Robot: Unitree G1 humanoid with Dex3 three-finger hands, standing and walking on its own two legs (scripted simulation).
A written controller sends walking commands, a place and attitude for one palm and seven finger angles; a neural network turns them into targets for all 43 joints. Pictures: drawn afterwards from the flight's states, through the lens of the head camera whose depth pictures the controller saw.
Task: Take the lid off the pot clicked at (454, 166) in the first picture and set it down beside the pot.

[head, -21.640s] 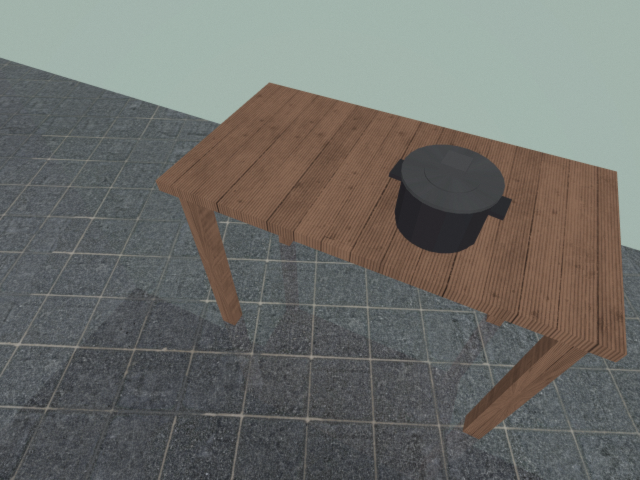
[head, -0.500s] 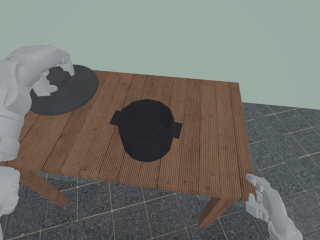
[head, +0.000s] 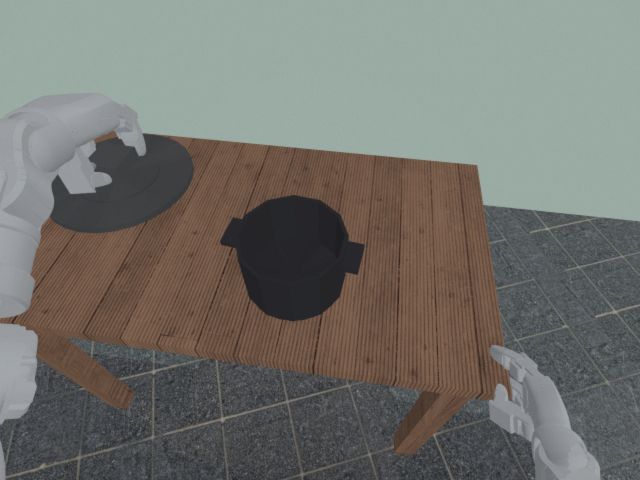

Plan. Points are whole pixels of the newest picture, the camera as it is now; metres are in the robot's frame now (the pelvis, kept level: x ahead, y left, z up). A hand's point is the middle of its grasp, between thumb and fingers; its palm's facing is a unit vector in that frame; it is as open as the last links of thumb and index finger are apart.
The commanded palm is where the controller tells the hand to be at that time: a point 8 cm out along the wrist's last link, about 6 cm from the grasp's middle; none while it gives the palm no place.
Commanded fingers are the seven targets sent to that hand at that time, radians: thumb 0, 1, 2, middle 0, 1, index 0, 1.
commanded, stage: lower the lid onto the table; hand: left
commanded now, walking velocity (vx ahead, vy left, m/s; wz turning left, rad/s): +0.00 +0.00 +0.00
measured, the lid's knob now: (112, 161) +0.46 +0.28 +0.15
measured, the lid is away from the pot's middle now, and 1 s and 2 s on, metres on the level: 0.22 0.22 0.21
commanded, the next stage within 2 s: none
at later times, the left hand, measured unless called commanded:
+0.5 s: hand (107, 186) +0.43 +0.28 +0.13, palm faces -0.38 -0.04 -0.93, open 8.1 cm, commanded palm +0.45 +0.28 +0.21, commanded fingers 0.00 0.57 1.15 -0.87 -0.96 -0.76 -0.87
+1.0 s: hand (115, 202) +0.43 +0.29 +0.10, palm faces -0.40 -0.02 -0.92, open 8.1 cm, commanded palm +0.45 +0.28 +0.17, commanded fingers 0.00 0.57 1.15 -0.87 -0.96 -0.76 -0.87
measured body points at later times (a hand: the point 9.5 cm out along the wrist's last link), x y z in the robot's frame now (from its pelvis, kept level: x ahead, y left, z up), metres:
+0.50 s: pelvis +0.00 +0.00 +0.00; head +0.05 +0.00 +0.45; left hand +0.45 +0.28 +0.19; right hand +0.22 -0.27 -0.05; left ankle -0.06 +0.10 -0.74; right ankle +0.05 -0.15 -0.74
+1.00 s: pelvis +0.01 +0.01 +0.00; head +0.06 +0.02 +0.44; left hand +0.45 +0.29 +0.15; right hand +0.22 -0.26 -0.05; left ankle -0.06 +0.10 -0.74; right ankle +0.05 -0.15 -0.74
